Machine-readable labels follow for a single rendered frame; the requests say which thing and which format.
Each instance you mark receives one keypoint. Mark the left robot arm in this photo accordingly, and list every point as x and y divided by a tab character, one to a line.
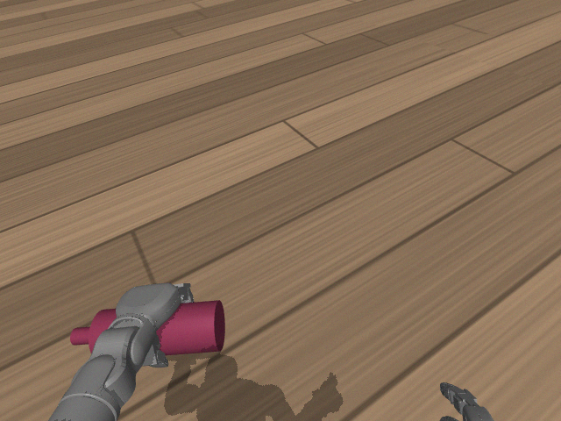
104	383

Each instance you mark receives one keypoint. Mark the right robot hand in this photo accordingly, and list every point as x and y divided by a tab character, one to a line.
465	403

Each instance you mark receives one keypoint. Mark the left robot hand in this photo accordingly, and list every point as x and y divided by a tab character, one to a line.
157	303

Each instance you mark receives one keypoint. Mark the bottle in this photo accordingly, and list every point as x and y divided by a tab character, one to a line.
193	328

